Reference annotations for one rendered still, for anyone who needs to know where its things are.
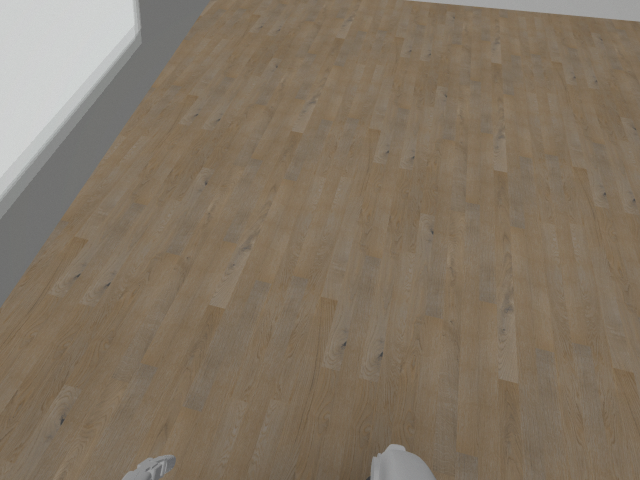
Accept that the robot left hand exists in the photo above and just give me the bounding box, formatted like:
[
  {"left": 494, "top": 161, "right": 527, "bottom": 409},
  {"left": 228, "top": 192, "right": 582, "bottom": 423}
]
[{"left": 122, "top": 455, "right": 176, "bottom": 480}]

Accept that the robot right thigh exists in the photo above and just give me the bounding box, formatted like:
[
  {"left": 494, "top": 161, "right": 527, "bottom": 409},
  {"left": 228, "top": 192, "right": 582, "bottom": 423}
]
[{"left": 370, "top": 449, "right": 436, "bottom": 480}]

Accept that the right robot shin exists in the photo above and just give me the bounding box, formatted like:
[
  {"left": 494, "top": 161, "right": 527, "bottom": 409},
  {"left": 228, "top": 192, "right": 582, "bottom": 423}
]
[{"left": 384, "top": 444, "right": 406, "bottom": 452}]

